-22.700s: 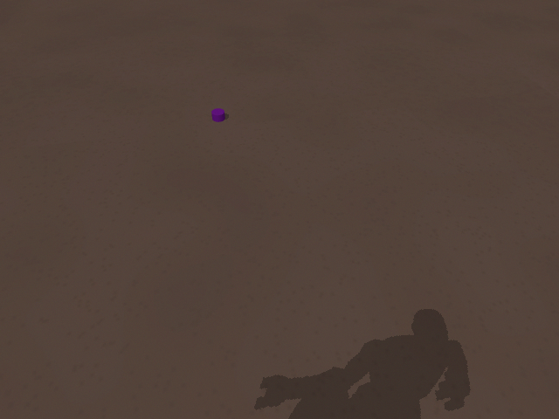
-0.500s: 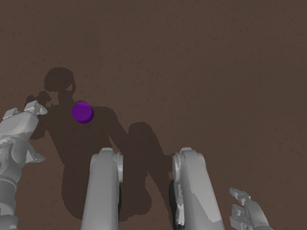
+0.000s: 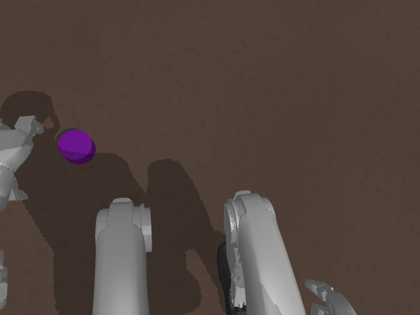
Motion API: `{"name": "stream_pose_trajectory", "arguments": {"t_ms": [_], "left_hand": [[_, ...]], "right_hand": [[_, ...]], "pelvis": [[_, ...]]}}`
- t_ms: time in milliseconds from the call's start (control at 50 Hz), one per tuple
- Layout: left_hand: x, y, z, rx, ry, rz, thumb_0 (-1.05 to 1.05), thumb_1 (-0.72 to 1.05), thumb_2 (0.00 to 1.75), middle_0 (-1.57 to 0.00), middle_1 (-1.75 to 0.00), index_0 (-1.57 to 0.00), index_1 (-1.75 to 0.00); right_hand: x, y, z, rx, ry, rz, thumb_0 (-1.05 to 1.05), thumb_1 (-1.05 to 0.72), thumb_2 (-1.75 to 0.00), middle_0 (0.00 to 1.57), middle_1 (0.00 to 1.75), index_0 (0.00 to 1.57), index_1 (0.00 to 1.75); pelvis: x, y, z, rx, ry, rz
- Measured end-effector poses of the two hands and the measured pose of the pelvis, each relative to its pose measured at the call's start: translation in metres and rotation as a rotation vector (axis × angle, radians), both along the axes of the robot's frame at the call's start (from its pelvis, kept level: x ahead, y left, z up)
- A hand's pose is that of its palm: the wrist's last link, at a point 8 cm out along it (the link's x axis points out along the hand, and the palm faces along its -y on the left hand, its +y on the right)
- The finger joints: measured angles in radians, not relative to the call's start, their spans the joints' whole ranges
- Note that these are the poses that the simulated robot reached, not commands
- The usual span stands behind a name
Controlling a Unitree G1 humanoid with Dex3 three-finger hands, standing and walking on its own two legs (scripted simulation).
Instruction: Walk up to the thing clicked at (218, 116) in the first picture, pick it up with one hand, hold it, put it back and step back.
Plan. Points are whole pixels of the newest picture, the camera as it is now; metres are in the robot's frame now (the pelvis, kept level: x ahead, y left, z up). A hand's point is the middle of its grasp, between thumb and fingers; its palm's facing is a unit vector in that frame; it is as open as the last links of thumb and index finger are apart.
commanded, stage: rise first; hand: left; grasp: from above
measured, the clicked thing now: (77, 147) +0.49 +0.29 -0.34
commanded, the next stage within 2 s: approach in 0.78 s
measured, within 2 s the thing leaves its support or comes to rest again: neither
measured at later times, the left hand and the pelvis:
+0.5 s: hand (36, 160) +0.42 +0.33 -0.20, palm faces -0.45 -0.08 -0.89, open 13.9 cm; pelvis +0.01 +0.00 -0.03, yaw -1 degrees
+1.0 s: hand (44, 158) +0.43 +0.32 -0.21, palm faces -0.46 -0.07 -0.89, open 14.0 cm; pelvis +0.01 +0.00 -0.04, yaw -2 degrees
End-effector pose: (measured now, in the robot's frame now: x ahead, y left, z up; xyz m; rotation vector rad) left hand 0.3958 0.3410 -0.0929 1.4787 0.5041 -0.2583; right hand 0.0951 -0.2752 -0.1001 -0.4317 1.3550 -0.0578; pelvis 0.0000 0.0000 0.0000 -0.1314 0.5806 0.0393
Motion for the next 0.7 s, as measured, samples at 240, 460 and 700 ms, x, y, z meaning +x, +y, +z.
{"name": "stream_pose_trajectory", "arguments": {"t_ms": [240, 460, 700], "left_hand": [[0.015, -0.005, -0.026, 0.012, -0.021, -0.028, 0.0, -0.45, 0.95, -0.14, -0.93, -0.14, -0.93], [0.026, -0.011, -0.043, 0.015, -0.018, 0.0, 0.0, -0.48, 0.97, -0.11, -0.97, -0.12, -0.97], [0.033, -0.015, -0.055, 0.006, -0.004, -0.001, 0.0, -0.51, 1.0, -0.09, -1.0, -0.1, -1.01]], "right_hand": [[0.004, 0.004, -0.016, 0.004, 0.022, 0.025, 0.0, -0.91, -0.9, 0.2, 0.3, 0.21, 0.3], [-0.006, 0.003, -0.026, 0.007, 0.051, 0.02, 0.0, -0.91, -0.9, 0.2, 0.3, 0.21, 0.3], [-0.013, 0.002, -0.029, 0.007, 0.091, 0.015, 0.0, -0.91, -0.9, 0.2, 0.3, 0.21, 0.3]], "pelvis": [[0.005, 0.001, -0.017, -0.004, 0.008, -0.006], [0.007, -0.001, -0.026, -0.003, 0.016, -0.015], [0.011, -0.002, -0.03, -0.006, 0.018, -0.02]]}}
